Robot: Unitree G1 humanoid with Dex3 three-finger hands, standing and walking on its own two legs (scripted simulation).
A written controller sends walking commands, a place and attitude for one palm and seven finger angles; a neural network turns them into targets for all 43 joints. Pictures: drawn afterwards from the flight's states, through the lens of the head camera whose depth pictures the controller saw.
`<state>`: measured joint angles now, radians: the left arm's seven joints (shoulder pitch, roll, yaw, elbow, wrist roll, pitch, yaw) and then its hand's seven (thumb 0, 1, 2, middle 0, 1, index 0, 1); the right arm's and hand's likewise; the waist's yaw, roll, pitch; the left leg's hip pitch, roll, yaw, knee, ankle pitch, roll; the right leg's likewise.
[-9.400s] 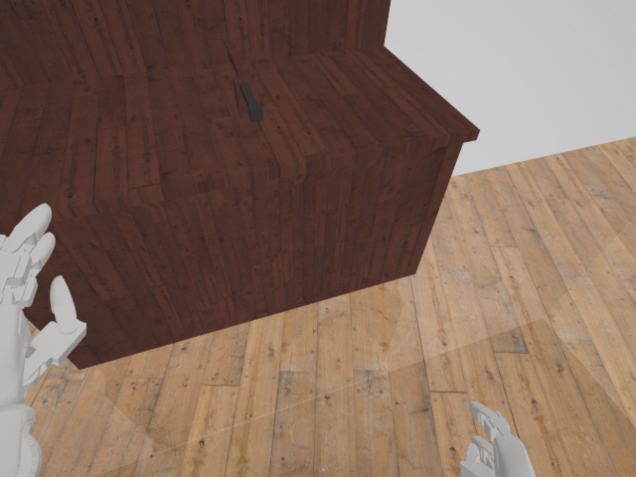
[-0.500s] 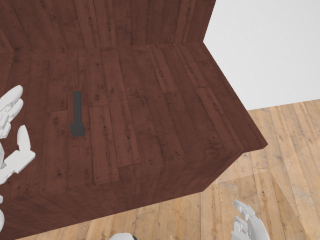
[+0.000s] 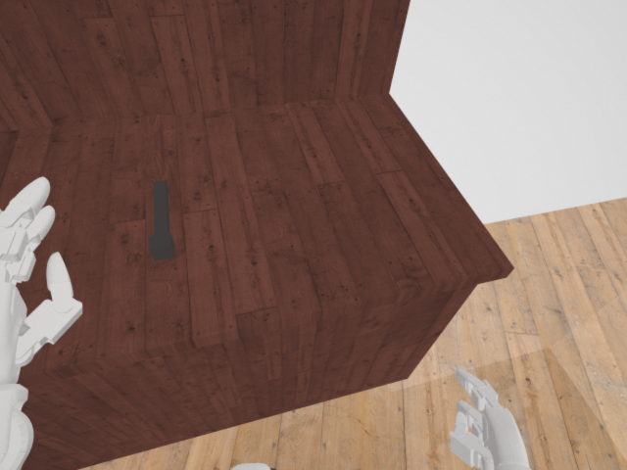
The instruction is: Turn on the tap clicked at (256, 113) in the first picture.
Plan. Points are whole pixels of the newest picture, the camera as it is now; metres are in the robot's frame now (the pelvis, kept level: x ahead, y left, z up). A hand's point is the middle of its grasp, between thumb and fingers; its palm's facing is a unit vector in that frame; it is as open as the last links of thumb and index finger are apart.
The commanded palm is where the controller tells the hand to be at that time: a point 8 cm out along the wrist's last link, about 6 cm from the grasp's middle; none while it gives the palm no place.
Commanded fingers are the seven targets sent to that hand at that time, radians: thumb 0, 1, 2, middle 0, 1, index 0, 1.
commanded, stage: come to a stop and stand still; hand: left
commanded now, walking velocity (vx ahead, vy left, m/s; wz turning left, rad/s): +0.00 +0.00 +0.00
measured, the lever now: (162, 246) +0.38 +0.25 +0.04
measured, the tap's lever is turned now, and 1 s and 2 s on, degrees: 0 0 0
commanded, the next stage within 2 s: look again from close up in 0.32 s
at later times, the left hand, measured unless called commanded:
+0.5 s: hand (107, 294) +0.24 +0.22 +0.16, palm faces +0.33 -0.87 -0.36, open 7.5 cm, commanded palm +0.18 +0.27 +0.18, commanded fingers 0.00 0.90 0.90 -0.20 -0.30 -0.20 -0.30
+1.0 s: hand (113, 277) +0.25 +0.22 +0.16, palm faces +0.31 -0.88 -0.36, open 7.5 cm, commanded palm +0.20 +0.27 +0.18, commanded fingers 0.00 0.90 0.90 -0.20 -0.30 -0.20 -0.30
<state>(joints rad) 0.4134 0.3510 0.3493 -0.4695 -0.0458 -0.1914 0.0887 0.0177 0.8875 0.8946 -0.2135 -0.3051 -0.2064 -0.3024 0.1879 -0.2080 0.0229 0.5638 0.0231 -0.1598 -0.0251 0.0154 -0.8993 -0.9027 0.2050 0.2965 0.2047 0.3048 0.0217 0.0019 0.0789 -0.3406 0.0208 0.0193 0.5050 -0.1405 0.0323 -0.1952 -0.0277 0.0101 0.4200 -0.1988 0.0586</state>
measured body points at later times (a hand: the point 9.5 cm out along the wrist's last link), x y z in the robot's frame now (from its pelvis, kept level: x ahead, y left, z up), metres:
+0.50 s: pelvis +0.01 -0.01 +0.00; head +0.03 +0.00 +0.45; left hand +0.21 +0.27 +0.18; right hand +0.19 -0.24 -0.07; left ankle +0.08 +0.09 -0.74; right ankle +0.02 -0.17 -0.74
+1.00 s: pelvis +0.03 -0.01 +0.01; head +0.05 +0.01 +0.45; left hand +0.23 +0.27 +0.18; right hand +0.21 -0.24 -0.06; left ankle +0.08 +0.09 -0.74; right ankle +0.02 -0.17 -0.74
